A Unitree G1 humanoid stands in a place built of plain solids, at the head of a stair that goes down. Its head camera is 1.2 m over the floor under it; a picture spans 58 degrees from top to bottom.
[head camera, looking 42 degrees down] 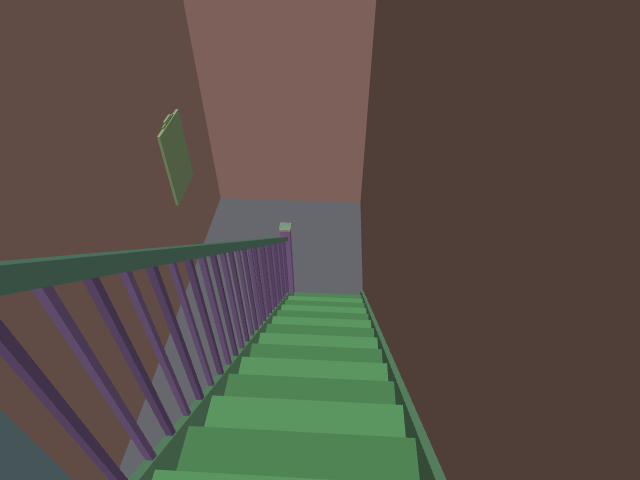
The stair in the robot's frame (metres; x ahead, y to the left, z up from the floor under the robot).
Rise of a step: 0.20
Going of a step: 0.23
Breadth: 0.84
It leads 3 degrees to the right of straight ahead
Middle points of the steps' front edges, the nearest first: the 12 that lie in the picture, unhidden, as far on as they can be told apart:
0.72 0.07 -0.40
0.94 0.06 -0.59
1.17 0.05 -0.79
1.40 0.03 -0.99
1.62 0.02 -1.19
1.85 0.01 -1.38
2.08 0.00 -1.58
2.30 -0.01 -1.77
2.53 -0.03 -1.97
2.76 -0.04 -2.17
2.98 -0.05 -2.36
3.21 -0.06 -2.56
